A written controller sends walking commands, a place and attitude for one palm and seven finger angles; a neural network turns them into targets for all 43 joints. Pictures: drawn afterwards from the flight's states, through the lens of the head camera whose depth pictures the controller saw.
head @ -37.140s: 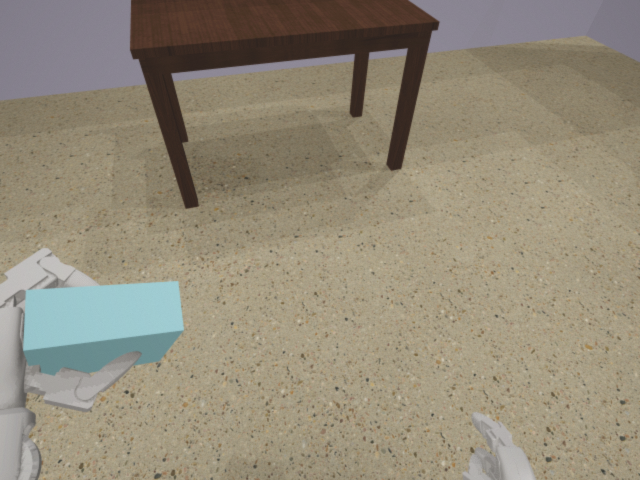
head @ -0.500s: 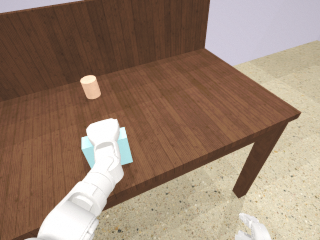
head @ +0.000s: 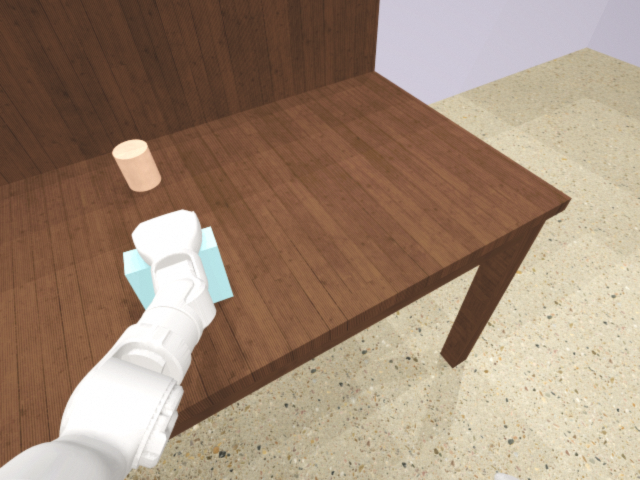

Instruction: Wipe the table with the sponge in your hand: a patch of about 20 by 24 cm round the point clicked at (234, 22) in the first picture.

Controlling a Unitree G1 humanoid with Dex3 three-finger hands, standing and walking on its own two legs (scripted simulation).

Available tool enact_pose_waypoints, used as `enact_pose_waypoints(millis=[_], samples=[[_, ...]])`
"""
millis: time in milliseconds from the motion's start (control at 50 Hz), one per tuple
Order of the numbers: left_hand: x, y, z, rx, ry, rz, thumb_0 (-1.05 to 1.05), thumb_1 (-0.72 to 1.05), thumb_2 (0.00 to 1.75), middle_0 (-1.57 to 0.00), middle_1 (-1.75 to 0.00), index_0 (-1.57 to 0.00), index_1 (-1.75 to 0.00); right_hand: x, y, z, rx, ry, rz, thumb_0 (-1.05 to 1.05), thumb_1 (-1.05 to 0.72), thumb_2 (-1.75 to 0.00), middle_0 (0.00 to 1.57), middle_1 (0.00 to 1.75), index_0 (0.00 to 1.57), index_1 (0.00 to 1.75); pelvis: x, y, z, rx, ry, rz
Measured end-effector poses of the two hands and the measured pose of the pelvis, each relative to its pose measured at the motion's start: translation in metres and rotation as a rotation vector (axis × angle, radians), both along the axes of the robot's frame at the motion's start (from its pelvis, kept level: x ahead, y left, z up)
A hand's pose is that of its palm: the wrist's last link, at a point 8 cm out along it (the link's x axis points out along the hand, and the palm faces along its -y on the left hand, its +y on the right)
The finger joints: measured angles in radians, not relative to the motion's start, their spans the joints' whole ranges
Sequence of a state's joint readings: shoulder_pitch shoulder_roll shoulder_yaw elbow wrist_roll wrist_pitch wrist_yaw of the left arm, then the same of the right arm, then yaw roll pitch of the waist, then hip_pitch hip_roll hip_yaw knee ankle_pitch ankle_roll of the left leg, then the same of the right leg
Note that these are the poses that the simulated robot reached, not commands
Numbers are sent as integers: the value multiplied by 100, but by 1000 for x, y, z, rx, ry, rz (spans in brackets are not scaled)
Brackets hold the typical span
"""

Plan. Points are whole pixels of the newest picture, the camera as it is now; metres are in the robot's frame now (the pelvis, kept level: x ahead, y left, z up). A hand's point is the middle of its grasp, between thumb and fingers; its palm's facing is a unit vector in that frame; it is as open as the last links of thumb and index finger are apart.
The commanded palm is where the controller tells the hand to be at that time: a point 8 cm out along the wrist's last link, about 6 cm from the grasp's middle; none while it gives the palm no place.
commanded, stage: wipe forward along the third lane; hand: left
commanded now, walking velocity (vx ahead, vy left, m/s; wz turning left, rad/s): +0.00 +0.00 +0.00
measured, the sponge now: (185, 283) +0.40 +0.21 +0.00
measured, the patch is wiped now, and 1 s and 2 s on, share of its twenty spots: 0.95 0.95 0.95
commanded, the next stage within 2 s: wipe back along the third lane in 0.64 s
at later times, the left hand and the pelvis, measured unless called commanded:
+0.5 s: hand (172, 241) +0.46 +0.23 +0.04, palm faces -0.09 -0.04 -1.00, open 9.3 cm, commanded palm +0.45 +0.23 +0.08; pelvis +0.00 +0.02 +0.00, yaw +0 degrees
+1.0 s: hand (166, 231) +0.48 +0.25 +0.04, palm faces -0.05 -0.03 -1.00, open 9.3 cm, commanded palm +0.44 +0.23 +0.07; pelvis +0.02 +0.05 +0.00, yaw -1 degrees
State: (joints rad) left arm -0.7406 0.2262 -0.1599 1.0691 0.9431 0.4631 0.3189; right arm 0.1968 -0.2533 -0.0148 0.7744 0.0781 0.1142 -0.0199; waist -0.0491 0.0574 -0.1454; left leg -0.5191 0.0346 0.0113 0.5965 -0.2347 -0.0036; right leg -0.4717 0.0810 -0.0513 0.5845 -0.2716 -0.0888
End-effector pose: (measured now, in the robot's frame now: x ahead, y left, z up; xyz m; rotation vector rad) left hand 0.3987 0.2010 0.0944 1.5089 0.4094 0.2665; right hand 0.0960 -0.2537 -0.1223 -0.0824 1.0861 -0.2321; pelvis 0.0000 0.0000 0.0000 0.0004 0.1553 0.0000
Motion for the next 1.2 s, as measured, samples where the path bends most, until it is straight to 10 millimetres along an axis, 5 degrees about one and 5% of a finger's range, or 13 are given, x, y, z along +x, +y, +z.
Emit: enact_pose_waypoints(millis=[320, 860, 1020, 1200], samples=[[24, 16, 1, 5, 0, 5, 0, -49, 114, -81, -139, -84, -138, 8, 16, 4, -17, -10, 20, 1, -91, -90, 20, 30, 20, 30, 1, 13, -2, -13, 45, 8], [72, 40, -2, 34, 5, -3, 1, -49, 114, -81, -139, -84, -139, -68, 36, -4, -28, 178, -69, 1, -91, -90, 20, 30, 20, 30, 9, 42, -8, -41, 133, -11], [64, 41, -2, 25, -36, -10, -2, -47, 113, -80, -140, -82, -141, -45, 50, -3, 6, 151, -44, 1, -91, -90, 20, 30, 20, 30, 17, 48, -4, -40, 114, -12], [48, 36, -1, 20, -57, -23, -4, -45, 112, -78, -141, -80, -142, 24, 64, 4, 40, 49, 35, 1, -91, -90, 19, 30, 20, 30, 31, 53, 1, -38, 73, -5]])
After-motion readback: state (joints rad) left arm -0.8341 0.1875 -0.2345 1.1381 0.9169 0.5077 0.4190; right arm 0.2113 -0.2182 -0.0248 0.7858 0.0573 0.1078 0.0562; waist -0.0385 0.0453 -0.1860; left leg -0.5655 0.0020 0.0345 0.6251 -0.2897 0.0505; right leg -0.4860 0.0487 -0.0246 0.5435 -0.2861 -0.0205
